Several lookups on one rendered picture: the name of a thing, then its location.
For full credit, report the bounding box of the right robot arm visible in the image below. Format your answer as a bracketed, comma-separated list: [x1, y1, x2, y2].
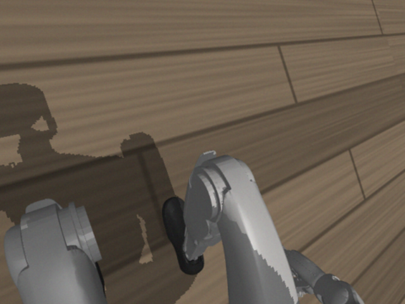
[313, 274, 365, 304]

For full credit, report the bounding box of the right robot hand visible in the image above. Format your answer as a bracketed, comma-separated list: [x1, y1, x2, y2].
[282, 245, 326, 297]

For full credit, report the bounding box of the left robot foot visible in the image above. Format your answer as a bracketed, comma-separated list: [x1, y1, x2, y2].
[95, 262, 106, 297]

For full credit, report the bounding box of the right robot foot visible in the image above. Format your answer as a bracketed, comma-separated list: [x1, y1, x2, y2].
[162, 197, 204, 275]

